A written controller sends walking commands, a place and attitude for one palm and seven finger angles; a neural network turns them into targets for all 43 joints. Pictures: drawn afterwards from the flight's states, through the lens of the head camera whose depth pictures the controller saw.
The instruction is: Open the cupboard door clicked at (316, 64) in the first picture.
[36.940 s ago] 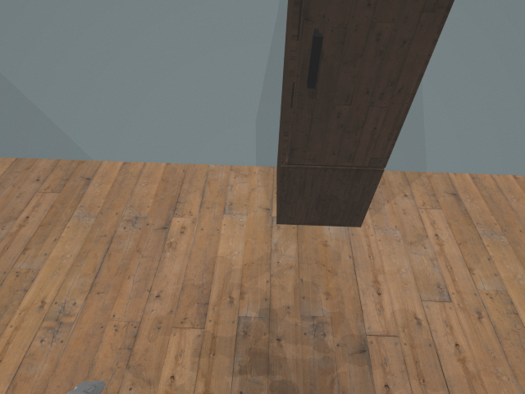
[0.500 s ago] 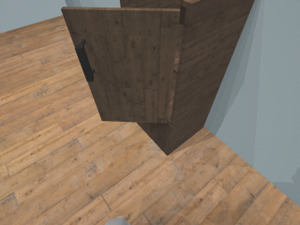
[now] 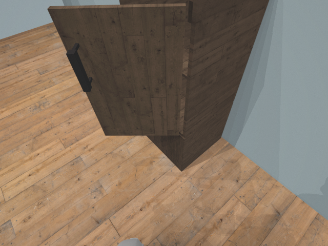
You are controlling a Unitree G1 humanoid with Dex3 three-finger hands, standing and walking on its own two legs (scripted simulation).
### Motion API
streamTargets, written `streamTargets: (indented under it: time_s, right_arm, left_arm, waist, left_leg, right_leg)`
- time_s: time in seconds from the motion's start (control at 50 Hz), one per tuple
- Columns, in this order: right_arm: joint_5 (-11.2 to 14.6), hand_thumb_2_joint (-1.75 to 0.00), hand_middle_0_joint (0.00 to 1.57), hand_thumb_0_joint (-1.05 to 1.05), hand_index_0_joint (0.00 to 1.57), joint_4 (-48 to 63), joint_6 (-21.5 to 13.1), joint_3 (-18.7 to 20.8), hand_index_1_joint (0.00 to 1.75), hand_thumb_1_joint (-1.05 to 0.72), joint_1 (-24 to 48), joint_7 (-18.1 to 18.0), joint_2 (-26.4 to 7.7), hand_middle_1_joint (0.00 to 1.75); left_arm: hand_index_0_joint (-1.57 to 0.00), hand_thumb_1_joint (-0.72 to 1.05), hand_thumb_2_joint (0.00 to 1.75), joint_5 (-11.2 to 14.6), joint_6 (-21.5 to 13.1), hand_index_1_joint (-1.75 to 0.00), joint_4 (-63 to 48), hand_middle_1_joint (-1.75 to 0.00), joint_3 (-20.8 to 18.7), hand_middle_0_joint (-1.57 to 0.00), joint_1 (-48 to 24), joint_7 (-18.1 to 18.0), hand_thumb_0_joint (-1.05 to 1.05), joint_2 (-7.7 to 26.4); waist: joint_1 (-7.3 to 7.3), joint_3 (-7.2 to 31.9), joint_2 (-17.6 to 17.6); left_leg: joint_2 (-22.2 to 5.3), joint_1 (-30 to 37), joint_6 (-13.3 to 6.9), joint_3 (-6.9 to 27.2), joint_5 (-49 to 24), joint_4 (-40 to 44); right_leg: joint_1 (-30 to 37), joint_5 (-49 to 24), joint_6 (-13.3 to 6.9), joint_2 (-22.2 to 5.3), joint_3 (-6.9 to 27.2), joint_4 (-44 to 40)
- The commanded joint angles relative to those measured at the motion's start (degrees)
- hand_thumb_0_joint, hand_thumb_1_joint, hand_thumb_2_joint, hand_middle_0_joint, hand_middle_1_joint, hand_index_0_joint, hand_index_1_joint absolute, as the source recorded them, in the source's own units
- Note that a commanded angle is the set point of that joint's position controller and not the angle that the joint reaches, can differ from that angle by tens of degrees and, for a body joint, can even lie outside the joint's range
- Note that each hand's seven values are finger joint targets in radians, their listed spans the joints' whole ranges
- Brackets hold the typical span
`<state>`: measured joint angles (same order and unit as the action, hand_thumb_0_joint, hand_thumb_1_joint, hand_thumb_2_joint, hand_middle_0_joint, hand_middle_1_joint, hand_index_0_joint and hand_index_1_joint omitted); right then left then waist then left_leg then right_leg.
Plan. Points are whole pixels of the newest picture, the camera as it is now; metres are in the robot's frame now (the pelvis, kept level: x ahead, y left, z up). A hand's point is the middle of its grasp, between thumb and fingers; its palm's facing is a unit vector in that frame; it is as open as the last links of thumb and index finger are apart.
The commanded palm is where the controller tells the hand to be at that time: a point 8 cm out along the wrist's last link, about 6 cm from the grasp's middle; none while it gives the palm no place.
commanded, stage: come to a stop and stand still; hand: left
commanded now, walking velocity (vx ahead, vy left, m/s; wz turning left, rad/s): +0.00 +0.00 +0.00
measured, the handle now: (82, 68) +0.60 +0.30 +0.09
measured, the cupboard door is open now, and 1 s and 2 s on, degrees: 49 49 49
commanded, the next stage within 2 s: look again from close up in 0.46 s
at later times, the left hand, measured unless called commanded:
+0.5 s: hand out of the picture +0.01 +0.16 -0.16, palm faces +0.04 -0.98 -0.19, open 7.3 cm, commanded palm none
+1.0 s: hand out of the picture +0.07 +0.23 -0.13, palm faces +0.02 -0.95 -0.32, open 7.4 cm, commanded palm none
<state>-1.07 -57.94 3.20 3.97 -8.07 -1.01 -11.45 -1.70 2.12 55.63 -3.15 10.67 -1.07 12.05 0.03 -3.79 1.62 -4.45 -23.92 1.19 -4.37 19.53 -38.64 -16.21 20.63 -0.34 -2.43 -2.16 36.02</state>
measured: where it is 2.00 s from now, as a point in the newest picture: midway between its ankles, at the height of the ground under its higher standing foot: outside the picture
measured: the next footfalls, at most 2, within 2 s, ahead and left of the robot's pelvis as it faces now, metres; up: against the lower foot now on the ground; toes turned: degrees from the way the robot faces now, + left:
left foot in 0.18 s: +0.03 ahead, +0.11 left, +0.00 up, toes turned +4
right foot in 1.76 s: +0.09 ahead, -0.08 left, +0.00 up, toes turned -9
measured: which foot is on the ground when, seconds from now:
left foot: up 0.00-0.16, down 0.18-1.00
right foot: down 0.00-1.00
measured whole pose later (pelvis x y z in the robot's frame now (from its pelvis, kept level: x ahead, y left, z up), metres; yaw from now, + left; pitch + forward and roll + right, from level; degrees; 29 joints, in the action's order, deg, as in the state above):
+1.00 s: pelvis -0.01 +0.00 +0.02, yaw +0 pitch -3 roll +0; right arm -1.4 -56.9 -1.1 1.2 -8.7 -0.8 -17.2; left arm -1.0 -0.3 57.0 -0.4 11.0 -0.6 17.4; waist 0.2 0.7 0.2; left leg -0.7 -10.0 -0.9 -3.4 14.7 -27.8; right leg -9.5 14.8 0.0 -1.3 -3.1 27.4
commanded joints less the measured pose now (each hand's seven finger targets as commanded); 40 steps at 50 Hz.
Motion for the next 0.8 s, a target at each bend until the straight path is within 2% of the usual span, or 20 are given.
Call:
streamTargets:
  time_s: [0.0, 0.04, 0.1, 0.12, 0.14, 0.16, 0.18, 0.2, 0.22, 0.34, 0.44, 0.52, 0.54, 0.56, 0.58, 0.6, 0.64, 0.66, 0.72, 0.78]
  right_arm:
    - [0.04, -0.9, 0.2, 0.0, 0.2, 3.38, 0.05, 0.53, 0.3, -0.9, -0.93, 0.41, -3.31, 0.3]
    - [0.45, -0.9, 0.2, 0.0, 0.2, 1.58, -0.6, -0.02, 0.3, -0.9, -3.93, 0.33, -2.33, 0.3]
    - [0.33, -0.9, 0.2, 0.0, 0.2, -0.94, -1.76, -1.24, 0.3, -0.9, -7.22, -0.08, -1.01, 0.3]
    - [0.27, -0.9, 0.2, 0.0, 0.2, -2.04, -2.64, -1.55, 0.3, -0.9, -8.41, -0.21, -1.85, 0.3]
    - [-0.09, -0.9, 0.2, 0.0, 0.2, -2.25, -3.52, -1.56, 0.3, -0.9, -7.69, -0.53, -3.76, 0.3]
    - [-0.18, -0.9, 0.2, 0.0, 0.2, -2.07, -3.56, -1.69, 0.3, -0.9, -6.37, -0.84, -5.59, 0.3]
    - [-0.21, -0.9, 0.2, 0.0, 0.2, -2.59, -3.67, -1.86, 0.3, -0.9, -5.8, -1.15, -5.07, 0.3]
    - [-0.1, -0.9, 0.2, 0.0, 0.2, -3.58, -3.72, -2.04, 0.3, -0.9, -6.28, -1.22, -4.42, 0.3]
    - [0.07, -0.9, 0.2, 0.0, 0.2, -4.13, -3.56, -2.2, 0.3, -0.9, -6.85, -1.25, -4.06, 0.3]
    - [0.13, -0.9, 0.2, 0.0, 0.2, -5.86, -3.24, -2.5, 0.3, -0.9, -9.34, -1.17, -2.35, 0.3]
    - [0.14, -0.9, 0.2, 0.0, 0.2, -6.8, -3.3, -2.7, 0.3, -0.9, -10.44, -1.2, -1.64, 0.3]
    - [0.15, -0.9, 0.2, 0.0, 0.2, -7.26, -3.44, -2.88, 0.3, -0.9, -11.13, -1.25, -1.33, 0.3]
    - [-0.01, -0.9, 0.2, 0.0, 0.2, 0.58, -3.94, -2.08, 0.3, -0.9, -6.21, -0.23, -9.73, 0.3]
    - [-0.45, -0.9, 0.2, 0.0, 0.2, 1.6, -5.4, -0.83, 0.3, -0.9, -7.38, -0.81, -8.79, 0.3]
    - [-0.28, -0.9, 0.2, 0.0, 0.2, 1.74, -5.92, -0.58, 0.3, -0.9, -8.02, -1.19, -8.44, 0.3]
    - [-0.1, -0.9, 0.2, 0.0, 0.2, 2.14, -6.07, -0.39, 0.3, -0.9, -8.66, -1.39, -7.92, 0.3]
    - [-0.18, -0.9, 0.2, 0.0, 0.2, 2.88, -5.58, -0.87, 0.3, -0.9, -9.09, -1.24, -6.97, 0.3]
    - [-0.08, -0.9, 0.2, 0.0, 0.2, 2.95, -5.4, -0.54, 0.3, -0.9, -8.64, -1.23, -7.57, 0.3]
    - [0.01, -0.9, 0.2, 0.0, 0.2, 3.73, -5.54, -0.16, 0.3, -0.9, -6.77, -1.31, -10.13, 0.3]
    - [-0.1, -0.9, 0.2, 0.0, 0.2, 3.97, -5.35, -0.52, 0.3, -0.9, -4.85, -1.07, -11.3, 0.3]
  left_arm:
    - [-0.2, 0.9, 0.9, -0.05, -1.84, -0.3, -2.2, -0.3, -0.62, -0.2, -0.93, -0.58, 0.0, 7.56]
    - [-0.2, 0.9, 0.9, 0.06, -2.14, -0.3, -1.7, -0.3, -0.36, -0.2, -1.52, -0.75, 0.0, 6.38]
    - [-0.2, 0.9, 0.9, 0.78, -2.62, -0.3, 0.52, -0.3, -0.03, -0.2, 1.07, -0.85, 0.0, 6.22]
    - [-0.2, 0.9, 0.9, 1.38, -2.73, -0.3, 1.36, -0.3, 0.39, -0.2, 2.12, -0.69, 0.0, 5.2]
    - [-0.2, 0.9, 0.9, 1.71, -2.73, -0.3, 1.92, -0.3, 0.81, -0.2, 4.11, -0.4, 0.0, 3.32]
    - [-0.2, 0.9, 0.9, 1.73, -2.44, -0.3, 2.17, -0.3, 0.94, -0.2, 4.65, -0.55, 0.0, 2.65]
    - [-0.2, 0.9, 0.9, 1.55, -2.37, -0.3, 2.8, -0.3, 0.89, -0.2, 4.02, -0.54, 0.0, 2.81]
    - [-0.2, 0.9, 0.9, 1.54, -2.15, -0.3, 3.56, -0.3, 0.85, -0.2, 3.0, -0.54, 0.0, 3.04]
    - [-0.2, 0.9, 0.9, 1.65, -1.96, -0.3, 3.96, -0.3, 0.92, -0.2, 2.94, -0.43, 0.0, 3.25]
    - [-0.2, 0.9, 0.9, 1.57, -2.5, -0.3, 6.35, -0.3, 1.38, -0.2, 3.65, -0.33, 0.0, 2.86]
    - [-0.2, 0.9, 0.9, 1.58, -2.92, -0.3, 7.5, -0.3, 1.66, -0.2, 5.43, -0.49, 0.0, 2.18]
    - [-0.2, 0.9, 0.9, 1.63, -3.16, -0.3, 8.16, -0.3, 1.9, -0.2, 6.67, -0.64, 0.0, 1.67]
    - [-0.2, 0.9, 0.9, 0.46, -4.46, -0.3, 2.65, -0.3, 2.41, -0.2, 6.78, -0.97, 0.0, 12.44]
    - [-0.2, 0.9, 0.9, 0.64, -4.92, -0.3, 2.28, -0.3, 0.53, -0.2, 6.95, -1.29, 0.0, 8.7]
    - [-0.2, 0.9, 0.9, 0.61, -5.32, -0.3, 1.53, -0.3, 0.59, -0.2, 7.08, -1.21, 0.0, 9.6]
    - [-0.2, 0.9, 0.9, 0.57, -5.37, -0.3, 1.12, -0.3, 0.25, -0.2, 7.49, -1.15, 0.0, 8.81]
    - [-0.2, 0.9, 0.9, 0.62, -4.96, -0.3, 0.5, -0.3, 0.45, -0.2, 8.18, -1.12, 0.0, 8.1]
    - [-0.2, 0.9, 0.9, 0.6, -4.78, -0.3, 0.28, -0.3, 0.21, -0.2, 7.49, -1.14, 0.0, 8.46]
    - [-0.2, 0.9, 0.9, 0.61, -4.57, -0.3, -1.05, -0.3, -0.12, -0.2, 6.34, -1.04, 0.0, 9.99]
    - [-0.2, 0.9, 0.9, 0.8, -4.29, -0.3, -1.35, -0.3, 0.28, -0.2, 5.53, -0.91, 0.0, 10.77]
  waist:
    - [-0.58, -0.36, -18.06]
    - [-1.36, 1.75, -13.26]
    - [-1.31, 4.52, -8.41]
    - [-1.02, 6.0, -3.49]
    - [0.61, 6.65, 3.32]
    - [1.55, 5.76, 3.91]
    - [1.38, 5.21, 1.5]
    - [0.96, 4.72, 4.38]
    - [0.91, 3.5, 5.94]
    - [0.28, 0.7, -2.24]
    - [0.02, 0.6, -4.14]
    - [-0.12, 0.19, -2.68]
    - [-1.18, -7.2, -3.47]
    - [-0.53, 3.08, 2.89]
    - [-0.88, 9.57, 2.71]
    - [-0.9, 11.45, 0.3]
    - [-0.91, 9.01, -6.63]
    - [-1.03, 5.88, -7.1]
    - [-0.75, 4.16, -1.04]
    - [-0.36, 4.76, -0.65]
  left_leg:
    - [2.31, 0.21, -0.86, 4.1, 7.9, -14.95]
    - [2.4, 2.9, -0.24, 2.91, 6.32, -10.64]
    - [2.69, 10.11, 0.25, 1.9, -2.61, 10.43]
    - [0.95, 14.94, -0.58, 4.44, -13.35, 16.8]
    - [-4.56, 16.12, -2.84, 10.23, -23.36, 17.39]
    - [-6.93, 12.41, -4.32, 11.08, -23.85, 17.2]
    - [-5.56, 11.59, -3.63, 9.64, -23.28, 16.31]
    - [-4.16, 11.57, -2.88, 8.63, -23.35, 16.68]
    - [-4.02, 10.44, -2.5, 8.31, -18.2, 18.78]
    - [-1.93, 12.06, -1.53, 6.13, -9.8, 19.97]
    - [-1.51, 14.26, -1.53, 5.2, -10.61, 19.71]
    - [-1.41, 14.49, -1.48, 4.97, -11.89, 19.55]
    - [0.23, 12.23, -1.77, 7.29, -12.6, 17.46]
    - [-1.07, 12.54, -2.65, 6.6, -12.17, 13.72]
    - [-0.92, 14.13, -3.27, 6.96, -15.56, 11.38]
    - [-0.68, 13.84, -3.42, 6.48, -15.9, 10.49]
    - [0.29, 11.16, -3.52, 5.09, -13.53, 9.89]
    - [0.48, 10.13, -3.48, 4.67, -12.35, 10.24]
    - [-1.09, 11.87, -3.96, 5.68, -19.58, 11.49]
    - [-1.8, 12.98, -3.98, 5.84, -22.78, 11.77]
  right_leg:
    - [-4.99, -10.77, -9.28, -13.82, 13.16, -21.15]
    - [-0.83, -20.41, -8.96, -11.79, 8.2, -18.07]
    - [5.4, -27.08, -6.75, -9.88, 6.55, -11.7]
    - [4.48, -24.74, -4.18, -7.88, 5.68, -9.04]
    - [3.75, -19.35, -1.66, -4.39, 3.82, -8.22]
    - [6.49, -13.66, -0.71, -3.23, 3.25, -11.04]
    - [7.64, -15.68, -0.6, -3.2, 2.89, -12.11]
    - [8.55, -17.31, -0.84, -3.62, 2.78, -11.69]
    - [8.82, -13.37, -0.76, -3.5, 2.46, -12.56]
    - [7.34, -10.56, -1.49, -3.95, 3.97, -17.73]
    - [6.26, -10.88, -1.63, -4.23, 4.59, -18.95]
    - [6.27, -12.91, -1.72, -4.43, 4.71, -18.65]
    - [0.04, -12.39, -2.1, -2.73, 4.57, -16.63]
    - [3.73, -11.39, -2.46, -4.93, 6.3, -13.07]
    - [6.72, -16.67, -3.47, -4.86, 6.77, -12.13]
    - [8.21, -19.95, -3.91, -5.37, 7.03, -11.99]
    - [9.09, -24.99, -4.16, -5.94, 7.06, -11.91]
    - [7.62, -24.69, -4.24, -6.1, 6.69, -11.96]
    - [5.68, -26.15, -3.84, -4.53, 5.07, -9.76]
    - [5.99, -25.45, -3.2, -4.11, 4.15, -9.53]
